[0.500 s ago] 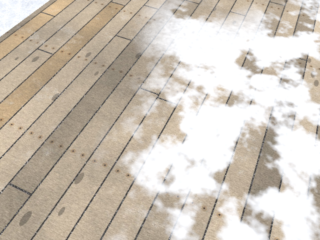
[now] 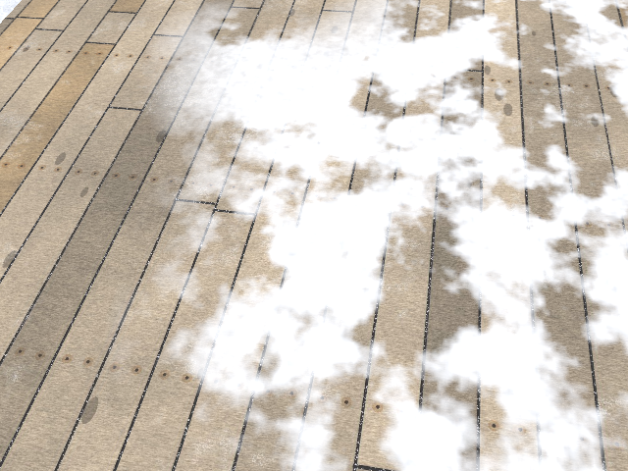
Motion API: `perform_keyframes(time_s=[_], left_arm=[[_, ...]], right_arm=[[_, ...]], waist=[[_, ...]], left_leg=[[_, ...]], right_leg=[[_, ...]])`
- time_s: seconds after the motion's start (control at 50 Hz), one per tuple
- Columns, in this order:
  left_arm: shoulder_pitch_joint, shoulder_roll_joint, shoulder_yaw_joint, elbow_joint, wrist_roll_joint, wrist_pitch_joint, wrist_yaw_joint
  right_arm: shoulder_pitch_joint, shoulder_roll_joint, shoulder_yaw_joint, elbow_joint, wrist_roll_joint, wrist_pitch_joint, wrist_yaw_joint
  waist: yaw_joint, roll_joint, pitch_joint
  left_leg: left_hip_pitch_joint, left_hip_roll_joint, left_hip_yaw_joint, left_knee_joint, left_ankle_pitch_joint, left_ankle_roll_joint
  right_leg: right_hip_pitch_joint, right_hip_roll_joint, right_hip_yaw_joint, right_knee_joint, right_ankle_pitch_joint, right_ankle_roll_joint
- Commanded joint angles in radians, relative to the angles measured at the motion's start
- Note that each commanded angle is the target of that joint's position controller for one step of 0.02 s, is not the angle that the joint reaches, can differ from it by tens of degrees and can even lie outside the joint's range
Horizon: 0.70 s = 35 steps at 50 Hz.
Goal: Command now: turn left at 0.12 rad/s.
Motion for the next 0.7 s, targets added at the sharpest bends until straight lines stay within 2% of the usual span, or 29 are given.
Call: perform_keyframes(time_s=[0.02,0.04,0.08,0.14,0.22,0.24,0.28,0.3,0.32,0.34,0.36,0.38,0.4,0.44,0.46,0.48,0.5,0.6,0.66,0.7], left_arm=[[-0.030,0.158,0.039,-0.026,0.006,-0.016,0.013],[-0.023,0.184,0.048,-0.016,0.002,-0.011,0.018],[-0.018,0.210,0.059,-0.004,-0.006,0.001,0.024],[-0.027,0.205,0.063,0.006,-0.011,0.010,0.030],[-0.052,0.208,0.071,0.012,-0.015,0.019,0.033],[-0.041,0.218,0.076,0.015,-0.021,0.021,0.033],[-0.049,0.235,0.084,0.021,-0.042,0.021,0.026],[-0.066,0.226,0.083,0.022,-0.054,0.018,0.022],[-0.070,0.181,0.073,0.026,-0.052,0.013,0.016],[-0.106,0.099,0.050,0.004,-0.025,0.001,0.003],[-0.208,0.105,0.052,-0.071,-0.026,-0.025,-0.001],[-0.226,0.172,0.069,-0.069,-0.049,-0.049,-0.008],[-0.181,0.206,0.080,-0.049,-0.060,-0.063,-0.016],[-0.139,0.213,0.087,-0.005,-0.025,-0.079,-0.011],[-0.145,0.199,0.085,0.001,-0.016,-0.089,-0.016],[-0.148,0.174,0.080,0.000,-0.019,-0.093,-0.017],[-0.158,0.170,0.078,0.001,-0.022,-0.096,-0.016],[-0.227,0.136,0.063,-0.024,-0.031,-0.105,-0.025],[-0.286,0.115,0.046,-0.047,-0.035,-0.118,-0.043],[-0.297,0.125,0.044,-0.056,-0.037,-0.127,-0.053]], right_arm=[[-0.020,-0.069,-0.005,-0.058,0.005,-0.006,0.000],[-0.030,-0.085,-0.008,-0.067,0.007,-0.004,-0.001],[-0.032,-0.103,-0.013,-0.077,0.012,0.001,-0.003],[-0.030,-0.088,-0.014,-0.087,0.012,0.006,-0.002],[-0.015,-0.067,-0.011,-0.098,0.013,0.008,0.013],[-0.006,-0.063,-0.010,-0.098,0.016,0.008,0.020],[0.032,-0.059,-0.012,-0.085,0.022,0.009,0.034],[0.086,-0.064,-0.019,-0.061,0.023,0.008,0.039],[0.171,-0.089,-0.032,-0.022,0.025,0.005,0.035],[0.273,-0.170,-0.057,-0.002,0.031,-0.003,0.020],[0.279,-0.269,-0.069,-0.037,0.006,-0.037,0.033],[0.206,-0.198,-0.051,-0.065,-0.015,-0.068,0.036],[0.145,-0.156,-0.036,-0.075,-0.007,-0.086,0.029],[0.120,-0.125,-0.023,-0.085,0.015,-0.092,0.016],[0.152,-0.113,-0.016,-0.086,0.012,-0.094,0.011],[0.164,-0.125,-0.019,-0.085,0.002,-0.095,0.007],[0.176,-0.129,-0.021,-0.086,-0.001,-0.098,0.003],[0.235,-0.135,-0.025,-0.077,0.007,-0.093,-0.007],[0.276,-0.133,-0.025,-0.058,0.011,-0.089,-0.007],[0.288,-0.125,-0.023,-0.047,0.013,-0.085,-0.006]], waist=[[0.032,-0.174,-0.103],[0.041,-0.174,-0.092],[0.051,-0.167,-0.065],[0.052,-0.148,-0.043],[0.036,-0.147,-0.079],[0.036,-0.149,-0.101],[0.008,-0.152,-0.102],[-0.023,-0.149,-0.095],[-0.050,-0.095,-0.086],[-0.072,0.143,-0.089],[-0.093,0.236,-0.040],[-0.074,0.103,-0.001],[-0.027,0.089,0.033],[-0.009,0.042,0.040],[-0.015,0.045,0.029],[-0.013,0.044,0.018],[-0.018,0.039,0.018],[-0.048,0.073,0.040],[-0.080,0.088,0.058],[-0.083,0.088,0.069]], left_leg=[[0.062,0.012,-0.018,-0.120,0.037,-0.003],[0.050,0.009,-0.013,-0.127,0.019,0.000],[0.012,0.007,-0.007,-0.111,-0.017,0.006],[-0.030,0.016,-0.003,-0.085,-0.052,0.013],[0.019,0.004,0.036,-0.143,-0.046,0.031],[0.045,-0.004,0.055,-0.179,-0.027,0.045],[0.152,-0.025,0.094,-0.314,0.052,0.094],[0.254,-0.051,0.118,-0.411,0.104,0.129],[0.387,-0.060,0.080,-0.478,0.083,0.173],[0.527,0.145,-0.234,-0.595,0.012,0.268],[0.521,0.331,-0.713,-0.738,-0.155,0.452],[0.493,0.334,-0.698,-0.792,-0.231,0.451],[0.475,0.286,-0.594,-0.792,-0.224,0.395],[0.476,0.207,-0.444,-0.788,-0.074,0.321],[0.468,0.171,-0.376,-0.777,0.082,0.301],[0.460,0.159,-0.363,-0.791,0.111,0.304],[0.454,0.147,-0.339,-0.792,0.166,0.301],[0.376,0.096,-0.259,-0.773,0.266,0.273],[0.363,0.112,-0.249,-0.756,0.305,0.272],[0.390,0.130,-0.259,-0.736,0.355,0.269]], right_leg=[[0.083,-0.259,0.139,-0.131,0.390,-0.172],[0.091,-0.279,0.158,-0.135,0.358,-0.185],[0.103,-0.317,0.193,-0.146,0.298,-0.206],[0.124,-0.354,0.207,-0.152,0.293,-0.218],[0.157,-0.361,0.148,-0.113,0.440,-0.205],[0.161,-0.363,0.136,-0.123,0.354,-0.197],[0.092,-0.339,0.104,-0.138,0.020,-0.158],[0.014,-0.310,0.071,-0.113,-0.145,-0.122],[-0.106,-0.255,0.007,0.000,-0.251,-0.068],[-0.329,-0.146,-0.134,0.357,-0.331,0.027],[-0.612,0.019,-0.023,0.542,-0.449,0.058],[-0.655,-0.052,0.093,0.628,-0.368,0.041],[-0.654,-0.084,0.107,0.608,-0.235,0.025],[-0.614,-0.110,0.097,0.526,-0.070,0.039],[-0.563,-0.107,0.091,0.489,-0.010,0.048],[-0.551,-0.089,0.080,0.451,0.064,0.064],[-0.536,-0.086,0.081,0.407,0.109,0.076],[-0.446,-0.046,0.070,0.179,0.254,0.114],[-0.399,-0.045,0.050,0.095,0.294,0.110],[-0.383,-0.044,0.044,0.058,0.281,0.090]])
Velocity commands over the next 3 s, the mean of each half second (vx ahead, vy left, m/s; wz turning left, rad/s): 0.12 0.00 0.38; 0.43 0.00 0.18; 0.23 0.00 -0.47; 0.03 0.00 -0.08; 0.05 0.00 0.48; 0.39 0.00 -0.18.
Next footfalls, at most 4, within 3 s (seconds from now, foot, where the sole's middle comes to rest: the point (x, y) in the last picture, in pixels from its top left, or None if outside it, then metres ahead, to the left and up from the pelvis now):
0.34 left None -0.01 0.13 -0.78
0.82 right None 0.39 0.04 -0.78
1.26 left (192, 425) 0.58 0.33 -0.78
1.68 right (310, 431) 0.56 0.07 -0.78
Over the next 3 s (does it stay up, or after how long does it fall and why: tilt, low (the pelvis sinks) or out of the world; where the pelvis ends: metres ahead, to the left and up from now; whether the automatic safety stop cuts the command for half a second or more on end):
stays up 0.68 0.21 0.01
